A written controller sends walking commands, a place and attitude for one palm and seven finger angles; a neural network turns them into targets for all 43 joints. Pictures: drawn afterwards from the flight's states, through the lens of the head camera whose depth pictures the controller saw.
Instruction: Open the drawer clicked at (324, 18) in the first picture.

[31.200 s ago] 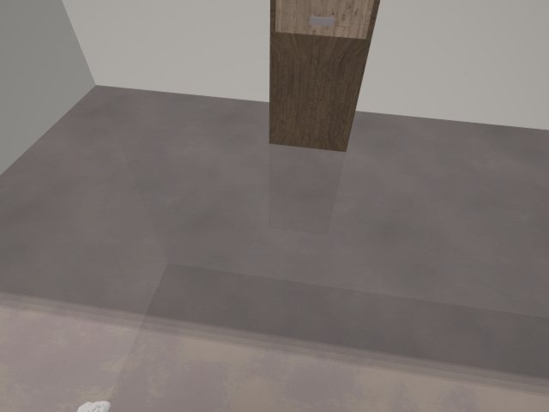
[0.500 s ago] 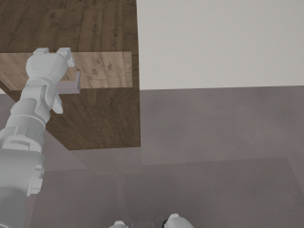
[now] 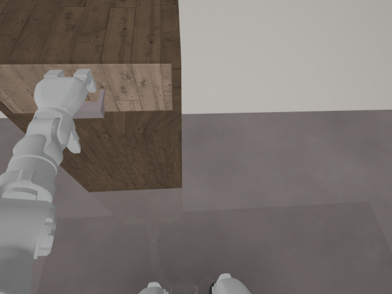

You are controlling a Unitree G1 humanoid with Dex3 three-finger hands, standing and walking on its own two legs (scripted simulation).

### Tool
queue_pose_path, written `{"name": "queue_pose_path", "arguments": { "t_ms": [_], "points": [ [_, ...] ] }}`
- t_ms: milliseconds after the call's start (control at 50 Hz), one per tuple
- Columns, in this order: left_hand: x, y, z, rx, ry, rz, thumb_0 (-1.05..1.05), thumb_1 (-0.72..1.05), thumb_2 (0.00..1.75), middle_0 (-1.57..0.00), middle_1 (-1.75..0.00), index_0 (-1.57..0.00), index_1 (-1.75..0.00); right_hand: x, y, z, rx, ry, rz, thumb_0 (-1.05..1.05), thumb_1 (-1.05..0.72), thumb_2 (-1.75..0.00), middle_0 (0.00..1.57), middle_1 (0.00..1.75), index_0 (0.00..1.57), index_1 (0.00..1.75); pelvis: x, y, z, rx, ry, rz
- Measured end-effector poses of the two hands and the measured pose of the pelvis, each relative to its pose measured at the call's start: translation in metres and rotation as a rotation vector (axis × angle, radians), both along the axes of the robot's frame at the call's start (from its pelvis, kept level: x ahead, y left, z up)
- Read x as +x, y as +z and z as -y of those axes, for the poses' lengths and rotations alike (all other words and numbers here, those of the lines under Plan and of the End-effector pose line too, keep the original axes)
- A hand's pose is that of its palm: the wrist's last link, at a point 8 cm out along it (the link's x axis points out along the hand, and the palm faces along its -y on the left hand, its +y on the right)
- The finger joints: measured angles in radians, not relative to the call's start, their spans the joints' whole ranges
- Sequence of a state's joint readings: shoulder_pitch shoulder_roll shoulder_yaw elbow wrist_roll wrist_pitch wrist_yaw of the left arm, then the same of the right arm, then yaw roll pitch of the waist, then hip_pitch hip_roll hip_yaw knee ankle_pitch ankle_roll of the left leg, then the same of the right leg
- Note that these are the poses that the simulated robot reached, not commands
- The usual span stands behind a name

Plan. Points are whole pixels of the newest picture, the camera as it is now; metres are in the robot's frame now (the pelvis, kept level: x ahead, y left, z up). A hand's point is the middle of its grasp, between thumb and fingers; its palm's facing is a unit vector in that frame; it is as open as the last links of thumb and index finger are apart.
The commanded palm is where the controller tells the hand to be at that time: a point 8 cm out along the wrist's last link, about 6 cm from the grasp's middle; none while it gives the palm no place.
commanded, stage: lower the fingers behind the handle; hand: left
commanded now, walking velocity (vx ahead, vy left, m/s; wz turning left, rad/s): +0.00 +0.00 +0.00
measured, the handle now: (82, 102) +0.55 +0.24 +0.00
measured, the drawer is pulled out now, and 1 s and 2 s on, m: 0.00 0.00 0.00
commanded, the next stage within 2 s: lift the hand off the handle in 1.24 s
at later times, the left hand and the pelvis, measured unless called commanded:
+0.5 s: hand (77, 117) +0.49 +0.24 +0.01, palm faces -0.07 +0.01 -1.00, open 13.8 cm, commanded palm +0.48 +0.23 +0.06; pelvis -0.01 +0.00 -0.01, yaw +0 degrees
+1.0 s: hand (79, 116) +0.50 +0.24 +0.01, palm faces -0.05 +0.03 -1.00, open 13.7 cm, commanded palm +0.49 +0.24 +0.03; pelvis -0.04 +0.00 -0.04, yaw +0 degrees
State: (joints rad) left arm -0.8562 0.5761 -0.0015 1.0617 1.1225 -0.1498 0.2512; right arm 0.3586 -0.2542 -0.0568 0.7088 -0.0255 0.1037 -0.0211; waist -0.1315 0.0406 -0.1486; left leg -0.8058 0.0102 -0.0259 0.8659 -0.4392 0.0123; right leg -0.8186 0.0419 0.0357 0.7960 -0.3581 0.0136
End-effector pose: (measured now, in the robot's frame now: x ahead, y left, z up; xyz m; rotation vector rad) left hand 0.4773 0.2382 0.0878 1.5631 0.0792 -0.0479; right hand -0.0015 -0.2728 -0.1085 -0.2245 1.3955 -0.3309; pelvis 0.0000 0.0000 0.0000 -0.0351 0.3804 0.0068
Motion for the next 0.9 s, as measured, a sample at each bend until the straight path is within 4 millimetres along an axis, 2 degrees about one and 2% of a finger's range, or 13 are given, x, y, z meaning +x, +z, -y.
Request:
{"name": "queue_pose_path", "arguments": {
  "t_ms": [220, 580, 900],
  "points": [
    [-0.001, -0.013, 0.005, 0.001, 0.026, -0.001, 0.00, -0.49, 0.31, -0.32, -1.20, -0.32, -1.20, -0.005, -0.005, -0.004, 0.011, -0.002, -0.017, 0.00, -0.90, -0.90, 0.20, 0.30, 0.20, 0.30, -0.003, -0.004, -0.002, -0.004, 0.003, -0.005],
    [0.000, -0.023, 0.002, 0.019, 0.026, 0.023, 0.00, -0.49, 0.31, -0.31, -1.22, -0.32, -1.21, -0.020, -0.015, -0.003, 0.001, 0.001, -0.043, 0.00, -0.90, -0.90, 0.20, 0.30, 0.20, 0.30, -0.012, -0.016, -0.001, -0.005, 0.004, -0.041],
    [0.003, -0.024, 0.004, 0.032, 0.048, 0.025, 0.00, -0.49, 0.30, -0.31, -1.27, -0.32, -1.26, -0.031, -0.025, 0.000, -0.019, 0.019, -0.011, 0.00, -0.90, -0.90, 0.20, 0.30, 0.20, 0.30, -0.033, -0.031, 0.001, -0.003, 0.008, -0.063]
  ]
}}
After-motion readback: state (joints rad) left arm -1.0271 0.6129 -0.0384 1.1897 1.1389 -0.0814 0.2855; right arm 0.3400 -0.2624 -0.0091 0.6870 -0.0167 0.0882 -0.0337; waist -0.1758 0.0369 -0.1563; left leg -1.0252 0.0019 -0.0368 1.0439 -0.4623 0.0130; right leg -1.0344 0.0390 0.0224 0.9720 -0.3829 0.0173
